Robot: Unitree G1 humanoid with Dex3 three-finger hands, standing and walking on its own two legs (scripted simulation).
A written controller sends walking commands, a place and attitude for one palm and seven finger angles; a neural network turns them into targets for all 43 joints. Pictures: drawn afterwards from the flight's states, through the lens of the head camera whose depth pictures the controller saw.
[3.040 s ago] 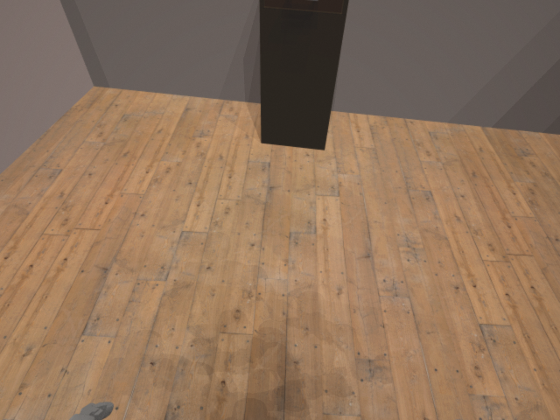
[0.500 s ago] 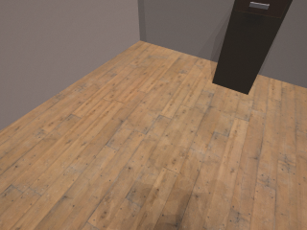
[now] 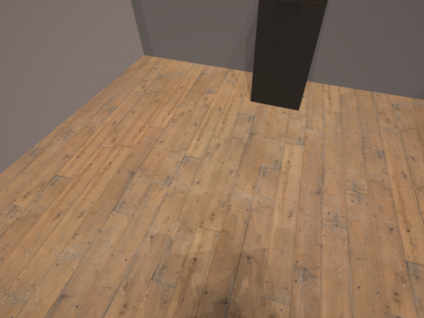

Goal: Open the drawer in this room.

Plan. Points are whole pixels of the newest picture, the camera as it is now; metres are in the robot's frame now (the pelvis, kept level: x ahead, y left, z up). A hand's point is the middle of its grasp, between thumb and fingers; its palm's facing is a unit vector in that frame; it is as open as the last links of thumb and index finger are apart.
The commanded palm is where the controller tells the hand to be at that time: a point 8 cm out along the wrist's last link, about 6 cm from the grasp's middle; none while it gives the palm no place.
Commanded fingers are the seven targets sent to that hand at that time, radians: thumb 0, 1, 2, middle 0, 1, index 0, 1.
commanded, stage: turn or walk to find it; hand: left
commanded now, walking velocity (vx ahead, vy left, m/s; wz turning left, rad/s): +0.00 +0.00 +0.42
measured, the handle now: out of the picture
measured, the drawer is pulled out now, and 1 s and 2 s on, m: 0.00 0.00 0.00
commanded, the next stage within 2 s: stand and wait in 0.38 s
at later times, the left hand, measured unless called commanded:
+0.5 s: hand out of the picture -0.03 +0.23 -0.18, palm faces +0.23 -0.95 -0.21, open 7.4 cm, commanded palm none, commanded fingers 0.00 0.90 0.90 -0.20 -0.30 -0.20 -0.30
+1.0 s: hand out of the picture -0.03 +0.17 -0.15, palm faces +0.27 -0.93 -0.25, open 7.3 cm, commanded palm none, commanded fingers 0.00 0.90 0.90 -0.20 -0.30 -0.20 -0.30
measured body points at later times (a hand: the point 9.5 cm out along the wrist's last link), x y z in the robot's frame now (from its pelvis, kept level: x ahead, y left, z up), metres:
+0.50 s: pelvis -0.01 +0.03 +0.00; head +0.02 +0.06 +0.45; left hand -0.04 +0.28 -0.16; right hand +0.11 -0.20 -0.13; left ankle -0.02 +0.11 -0.73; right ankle -0.03 -0.11 -0.66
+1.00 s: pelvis -0.02 -0.02 +0.01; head -0.01 -0.04 +0.46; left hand -0.04 +0.21 -0.13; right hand +0.06 -0.25 -0.16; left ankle -0.07 +0.12 -0.70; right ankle +0.00 -0.11 -0.73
